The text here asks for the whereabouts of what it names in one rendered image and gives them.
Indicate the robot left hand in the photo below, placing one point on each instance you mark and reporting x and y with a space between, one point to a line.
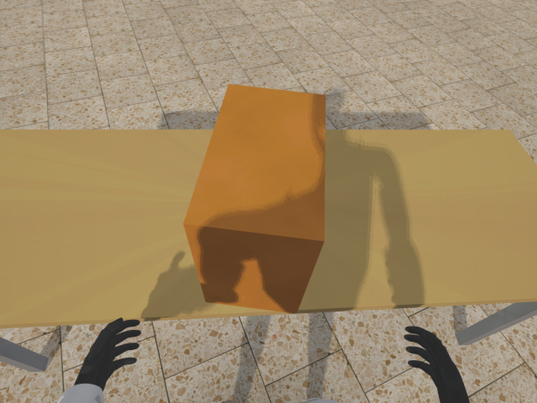
98 365

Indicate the left robot forearm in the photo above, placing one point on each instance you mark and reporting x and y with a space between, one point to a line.
82 393

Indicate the carton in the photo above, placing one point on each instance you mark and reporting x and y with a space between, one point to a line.
256 219

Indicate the robot right hand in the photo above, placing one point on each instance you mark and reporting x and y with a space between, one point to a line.
441 369

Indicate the table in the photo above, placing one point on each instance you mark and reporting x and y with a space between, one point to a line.
91 227

